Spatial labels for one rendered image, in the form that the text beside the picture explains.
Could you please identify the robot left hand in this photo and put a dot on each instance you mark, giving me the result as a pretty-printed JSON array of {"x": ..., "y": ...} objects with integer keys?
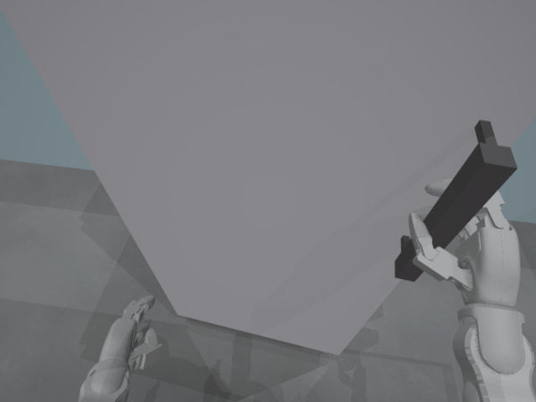
[{"x": 124, "y": 335}]

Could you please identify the left robot forearm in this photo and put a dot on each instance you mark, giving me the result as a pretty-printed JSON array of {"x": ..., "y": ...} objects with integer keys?
[{"x": 107, "y": 381}]

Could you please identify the handle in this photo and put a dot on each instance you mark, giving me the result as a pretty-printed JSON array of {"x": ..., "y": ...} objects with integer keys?
[{"x": 488, "y": 167}]

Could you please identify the right robot forearm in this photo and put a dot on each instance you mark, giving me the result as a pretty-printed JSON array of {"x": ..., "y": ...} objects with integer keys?
[{"x": 495, "y": 358}]

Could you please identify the robot right hand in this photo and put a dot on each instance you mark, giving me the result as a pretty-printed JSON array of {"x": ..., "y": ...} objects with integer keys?
[{"x": 490, "y": 249}]

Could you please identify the fridge door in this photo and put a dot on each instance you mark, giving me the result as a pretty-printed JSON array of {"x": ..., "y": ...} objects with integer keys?
[{"x": 265, "y": 155}]

